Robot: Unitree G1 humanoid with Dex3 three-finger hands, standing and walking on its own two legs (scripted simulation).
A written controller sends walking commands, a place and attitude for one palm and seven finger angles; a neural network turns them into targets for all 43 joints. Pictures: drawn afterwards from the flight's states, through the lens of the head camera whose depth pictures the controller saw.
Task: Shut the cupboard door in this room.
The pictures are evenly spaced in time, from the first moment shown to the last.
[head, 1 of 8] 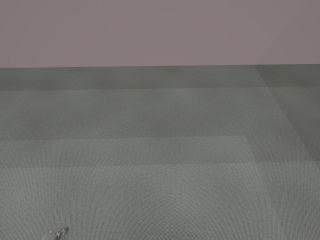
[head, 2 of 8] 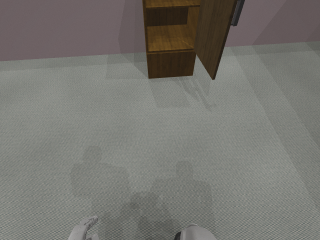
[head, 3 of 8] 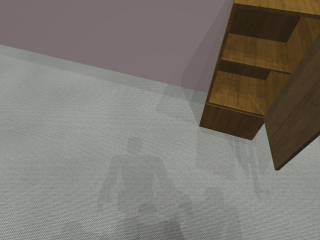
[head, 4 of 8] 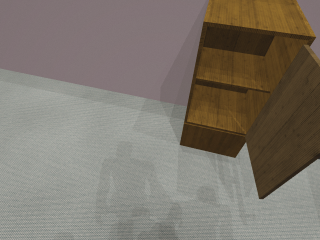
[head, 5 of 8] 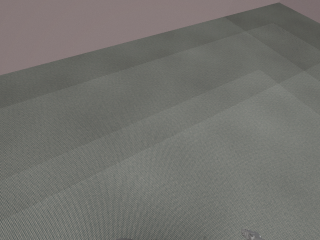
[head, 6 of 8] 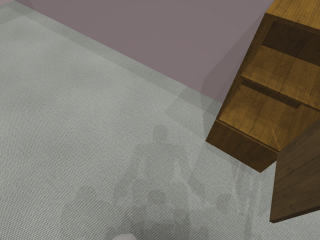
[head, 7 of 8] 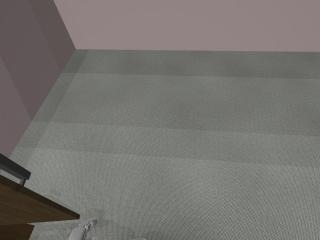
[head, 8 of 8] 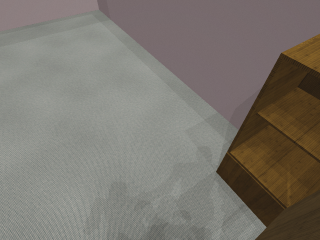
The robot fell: no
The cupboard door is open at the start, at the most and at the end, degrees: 99 100 90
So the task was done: no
